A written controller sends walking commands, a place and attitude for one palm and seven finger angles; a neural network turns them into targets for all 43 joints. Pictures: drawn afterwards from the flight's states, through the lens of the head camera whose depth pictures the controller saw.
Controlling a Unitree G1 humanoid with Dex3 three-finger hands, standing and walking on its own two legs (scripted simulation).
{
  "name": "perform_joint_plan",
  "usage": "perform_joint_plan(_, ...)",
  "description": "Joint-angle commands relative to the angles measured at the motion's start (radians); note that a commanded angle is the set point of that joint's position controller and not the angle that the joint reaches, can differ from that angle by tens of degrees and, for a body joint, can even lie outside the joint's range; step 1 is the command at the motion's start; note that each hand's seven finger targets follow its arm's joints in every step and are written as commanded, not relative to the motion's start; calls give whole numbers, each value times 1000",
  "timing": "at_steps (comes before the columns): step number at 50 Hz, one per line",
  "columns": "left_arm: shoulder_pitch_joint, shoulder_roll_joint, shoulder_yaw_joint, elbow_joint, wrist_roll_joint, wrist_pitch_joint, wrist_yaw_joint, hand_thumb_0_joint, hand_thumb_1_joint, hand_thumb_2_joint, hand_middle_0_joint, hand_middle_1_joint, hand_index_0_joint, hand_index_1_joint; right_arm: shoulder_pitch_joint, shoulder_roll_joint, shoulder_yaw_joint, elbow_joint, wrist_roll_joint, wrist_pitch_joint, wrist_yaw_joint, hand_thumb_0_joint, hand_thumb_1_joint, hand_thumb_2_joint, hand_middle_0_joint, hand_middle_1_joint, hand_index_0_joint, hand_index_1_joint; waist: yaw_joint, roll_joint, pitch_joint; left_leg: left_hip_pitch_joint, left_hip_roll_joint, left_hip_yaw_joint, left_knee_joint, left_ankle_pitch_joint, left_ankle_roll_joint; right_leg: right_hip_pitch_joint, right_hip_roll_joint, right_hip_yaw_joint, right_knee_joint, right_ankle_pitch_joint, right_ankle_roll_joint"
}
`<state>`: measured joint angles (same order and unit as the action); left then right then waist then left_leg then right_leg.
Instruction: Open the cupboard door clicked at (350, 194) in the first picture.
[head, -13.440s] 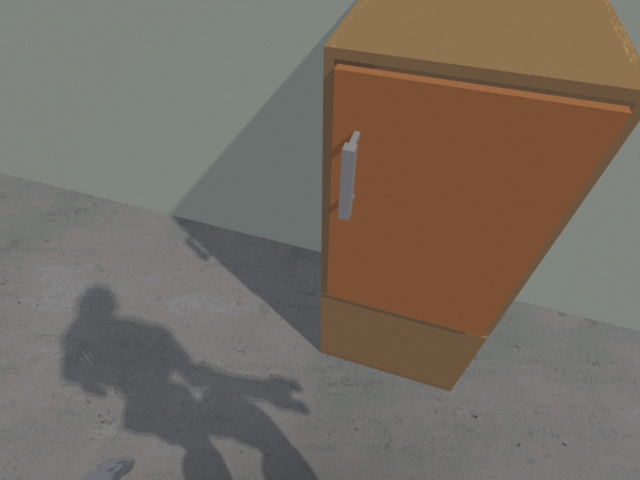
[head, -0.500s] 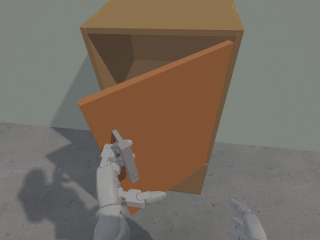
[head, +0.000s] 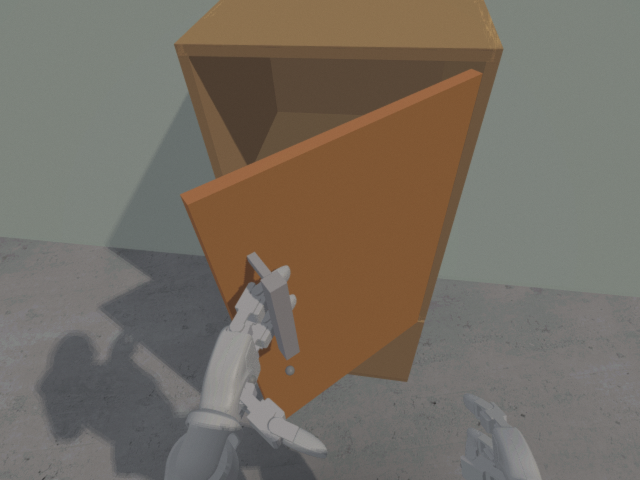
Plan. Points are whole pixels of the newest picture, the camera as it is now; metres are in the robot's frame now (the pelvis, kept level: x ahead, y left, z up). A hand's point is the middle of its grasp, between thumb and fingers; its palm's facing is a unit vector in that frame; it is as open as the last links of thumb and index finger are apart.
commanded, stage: slide the hand sideways off the handle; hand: left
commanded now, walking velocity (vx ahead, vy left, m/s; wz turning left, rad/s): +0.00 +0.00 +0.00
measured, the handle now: (273, 308) +0.30 +0.08 +0.09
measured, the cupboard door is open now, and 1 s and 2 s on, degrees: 45 46 46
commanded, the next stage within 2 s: draw the hand back to the body in 1.02 s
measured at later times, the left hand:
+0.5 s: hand (264, 395) +0.19 +0.07 +0.09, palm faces -0.14 -0.99 +0.01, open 16.1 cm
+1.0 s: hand (199, 432) +0.16 +0.13 +0.08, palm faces -0.06 -1.00 -0.05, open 16.2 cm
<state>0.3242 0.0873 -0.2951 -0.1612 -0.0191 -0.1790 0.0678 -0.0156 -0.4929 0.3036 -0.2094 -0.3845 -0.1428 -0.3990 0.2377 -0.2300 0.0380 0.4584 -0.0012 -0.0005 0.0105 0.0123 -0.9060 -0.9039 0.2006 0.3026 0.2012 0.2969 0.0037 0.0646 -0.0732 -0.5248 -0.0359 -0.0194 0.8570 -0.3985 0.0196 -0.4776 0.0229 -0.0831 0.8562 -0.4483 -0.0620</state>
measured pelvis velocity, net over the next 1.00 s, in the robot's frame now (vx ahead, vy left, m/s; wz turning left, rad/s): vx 0.01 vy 0.00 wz -0.02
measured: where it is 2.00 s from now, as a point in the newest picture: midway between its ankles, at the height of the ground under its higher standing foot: outside the picture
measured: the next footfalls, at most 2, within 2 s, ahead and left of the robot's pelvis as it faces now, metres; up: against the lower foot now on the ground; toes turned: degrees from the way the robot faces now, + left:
none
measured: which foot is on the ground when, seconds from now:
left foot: down 0.00-1.00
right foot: down 0.00-1.00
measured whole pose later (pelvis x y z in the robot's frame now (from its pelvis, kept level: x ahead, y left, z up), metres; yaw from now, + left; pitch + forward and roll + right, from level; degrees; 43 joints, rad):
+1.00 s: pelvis +0.01 +0.00 -0.02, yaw -1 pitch +7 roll -1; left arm 0.75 0.18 -0.02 -0.43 -0.20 -0.26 -0.16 -0.02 -0.49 0.30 -0.16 -0.30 -0.16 -0.30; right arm 0.29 -0.23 0.01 0.38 0.04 -0.05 -0.04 0.01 -0.91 -0.90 0.20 0.30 0.20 0.30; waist 0.02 0.06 -0.13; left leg -0.64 -0.01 -0.01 0.98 -0.47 0.02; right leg -0.59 0.04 -0.08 0.96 -0.50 -0.06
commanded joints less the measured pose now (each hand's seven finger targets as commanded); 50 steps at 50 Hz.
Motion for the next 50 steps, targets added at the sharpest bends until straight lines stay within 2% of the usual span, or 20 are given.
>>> perform_joint_plan(1,-150,-81,-52,-281,-73,-102,-100,0,-500,300,-150,-300,-150,-300,-106,-69,-29,-204,18,-93,-18,0,-900,-900,200,300,200,300,-38,-143,-112,82,12,-37,-108,58,21,-20,-20,84,-192,117,37)
perform_joint_plan(3,-94,-67,-2,-268,-79,-87,-55,0,-500,300,-150,-300,-150,-300,-110,-73,-28,-212,18,-101,-17,0,-900,-900,200,300,200,300,-15,-166,-101,63,13,-39,-119,34,17,-20,-16,75,-196,59,35)
perform_joint_plan(5,-97,-42,30,-275,-55,-81,-10,0,-500,300,-150,-300,-150,-300,-105,-76,-29,-212,13,-100,-15,0,-900,-900,200,300,200,300,-12,-167,-113,58,12,-37,-117,30,17,-28,-16,76,-185,50,35)
perform_joint_plan(8,-18,-15,41,-296,3,-80,31,0,-500,300,-150,-300,-150,-300,-89,-75,-36,-222,6,-95,0,0,-900,-900,200,300,200,300,5,-101,-145,67,14,-31,-111,91,18,-19,-12,65,-139,136,24)
perform_joint_plan(9,-7,-35,16,-313,13,-81,33,0,-500,300,-150,-300,-150,-300,-87,-69,-33,-230,5,-91,6,0,-900,-900,200,300,200,300,1,-85,-146,69,14,-28,-110,100,17,-20,-13,62,-130,152,23)
perform_joint_plan(11,51,-8,42,-331,12,-82,31,0,-500,300,-150,-300,-150,-300,-79,-68,-35,-236,6,-86,11,0,-900,-900,200,300,200,300,7,-85,-146,62,17,-20,-104,110,16,-12,-10,64,-126,175,22)
perform_joint_plan(13,108,15,71,-339,1,-77,22,0,-500,300,-150,-300,-150,-300,-76,-71,-35,-245,7,-80,11,0,-900,-900,200,300,200,300,15,-113,-141,44,17,-19,-102,122,17,9,-8,68,-129,197,22)
perform_joint_plan(17,121,10,64,-397,-23,-82,-3,0,-500,300,-150,-300,-150,-300,-76,-74,-31,-262,10,-79,7,0,-900,-900,200,300,200,300,-6,-96,-94,30,18,-14,-94,89,17,-25,-6,75,-138,171,30)
perform_joint_plan(20,214,21,89,-421,-36,-90,-15,0,-500,300,-150,-300,-150,-300,-58,-75,-36,-270,10,-85,6,0,-900,-900,200,300,200,300,2,-114,-112,29,20,-16,-80,125,17,-15,-2,71,-118,219,30)
perform_joint_plan(22,260,15,79,-460,-45,-100,-31,0,-500,300,-150,-300,-150,-300,-50,-75,-39,-278,10,-90,8,0,-900,-900,200,300,200,300,2,-97,-131,32,20,-13,-72,147,16,-13,-1,67,-103,255,33)
perform_joint_plan(23,297,37,103,-453,-48,-103,-36,0,-500,300,-150,-300,-150,-300,-46,-77,-43,-278,12,-90,7,0,-900,-900,200,300,200,300,5,-120,-135,22,19,-14,-64,158,17,-2,-1,72,-101,274,33)
perform_joint_plan(24,302,34,100,-475,-49,-108,-44,0,-500,300,-150,-300,-150,-300,-47,-77,-43,-281,11,-90,7,0,-900,-900,200,300,200,300,2,-102,-141,23,18,-11,-59,163,17,-9,-2,72,-94,287,35)
perform_joint_plan(27,357,58,122,-490,-54,-124,-64,0,-500,300,-150,-300,-150,-300,-38,-78,-50,-285,12,-92,4,0,-900,-900,200,300,200,300,-5,-120,-113,-5,18,-12,-41,149,17,-31,-3,79,-89,285,41)
perform_joint_plan(29,337,72,127,-507,-57,-135,-79,0,-500,300,-150,-300,-150,-300,-37,-82,-52,-287,12,-96,1,0,-900,-900,200,300,200,300,-13,-91,-104,-17,15,-14,-27,136,18,-55,-5,86,-85,263,41)
perform_joint_plan(31,336,86,143,-512,-66,-143,-95,0,-500,300,-150,-300,-150,-300,-31,-84,-52,-286,12,-99,-5,0,-900,-900,200,300,200,300,-17,-98,-107,-36,12,-16,-13,120,18,-62,-8,97,-86,248,44)
perform_joint_plan(37,387,118,217,-508,-118,-151,-150,0,-500,300,-150,-300,-150,-300,-33,-82,-59,-287,25,-105,-25,0,-900,-900,200,300,200,300,-6,-104,-136,-64,10,-12,12,101,15,-53,-16,121,-95,223,53)
perform_joint_plan(44,474,161,312,-492,-171,-141,-198,0,-500,300,-150,-300,-150,-300,-50,-74,-67,-280,37,-105,-44,0,-900,-900,200,300,200,300,20,-120,-150,-91,8,-10,27,119,10,-4,-32,150,-98,284,68)
perform_joint_plan(47,442,156,306,-503,-192,-154,-235,0,-500,300,-150,-300,-150,-300,-52,-80,-66,-276,40,-112,-52,0,-900,-900,200,300,200,300,2,-107,-115,-93,8,-13,32,106,11,-38,-32,150,-109,259,73)
perform_joint_plan(48,443,162,315,-494,-203,-158,-246,0,-500,300,-150,-300,-150,-300,-53,-80,-69,-271,41,-116,-55,0,-900,-900,200,300,200,300,-2,-128,-104,-101,12,-18,34,98,12,-45,-30,151,-115,237,73)
perform_joint_plan(50,420,153,295,-500,-218,-174,-271,0,-500,300,-150,-300,-150,-300,-50,-88,-66,-269,43,-128,-59,0,-900,-900,200,300,200,300,-12,-102,-97,-94,12,-22,33,87,13,-73,-26,141,-115,199,68)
